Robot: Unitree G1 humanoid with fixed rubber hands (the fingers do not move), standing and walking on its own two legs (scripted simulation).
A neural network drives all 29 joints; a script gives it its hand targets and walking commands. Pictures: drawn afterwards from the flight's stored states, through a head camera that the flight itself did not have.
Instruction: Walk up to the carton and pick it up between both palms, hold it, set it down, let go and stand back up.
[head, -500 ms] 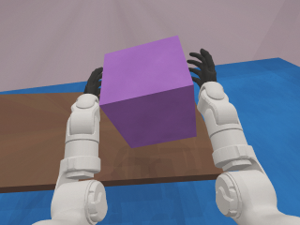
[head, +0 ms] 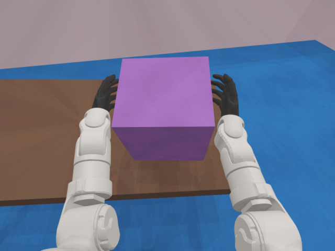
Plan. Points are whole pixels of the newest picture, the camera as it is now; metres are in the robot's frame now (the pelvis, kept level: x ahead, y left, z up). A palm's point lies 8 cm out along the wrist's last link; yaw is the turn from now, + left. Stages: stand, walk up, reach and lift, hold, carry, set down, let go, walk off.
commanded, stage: set down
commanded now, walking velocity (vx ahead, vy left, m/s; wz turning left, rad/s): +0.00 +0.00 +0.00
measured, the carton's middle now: (166, 114) +0.43 +0.02 +0.11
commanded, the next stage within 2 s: none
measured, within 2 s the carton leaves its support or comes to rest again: neither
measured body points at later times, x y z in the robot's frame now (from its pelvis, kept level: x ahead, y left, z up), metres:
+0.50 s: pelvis +0.00 +0.00 +0.00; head -0.01 +0.03 +0.45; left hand +0.41 +0.16 +0.12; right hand +0.40 -0.13 +0.16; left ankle +0.01 +0.13 -0.75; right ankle +0.00 -0.13 -0.75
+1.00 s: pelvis +0.01 +0.00 +0.00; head +0.02 +0.04 +0.45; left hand +0.43 +0.17 +0.10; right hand +0.42 -0.12 +0.13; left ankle +0.01 +0.13 -0.75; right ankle +0.00 -0.13 -0.75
